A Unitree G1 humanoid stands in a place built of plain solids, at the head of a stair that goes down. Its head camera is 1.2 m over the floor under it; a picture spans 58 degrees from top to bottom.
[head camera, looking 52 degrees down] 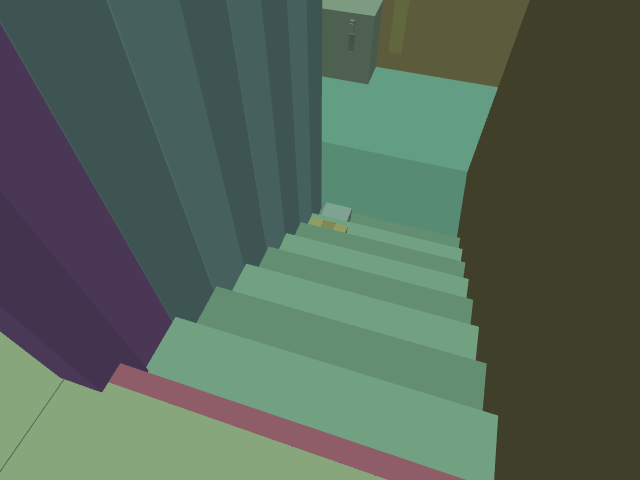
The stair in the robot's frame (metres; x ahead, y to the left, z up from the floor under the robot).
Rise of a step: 0.18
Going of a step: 0.25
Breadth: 1.11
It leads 18 degrees to the right of straight ahead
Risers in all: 9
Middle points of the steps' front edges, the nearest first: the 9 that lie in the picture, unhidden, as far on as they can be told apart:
0.32 0.06 0.00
0.56 -0.02 -0.18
0.80 -0.09 -0.35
1.04 -0.17 -0.53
1.28 -0.25 -0.70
1.52 -0.32 -0.88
1.75 -0.40 -1.06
1.99 -0.47 -1.23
2.23 -0.55 -1.41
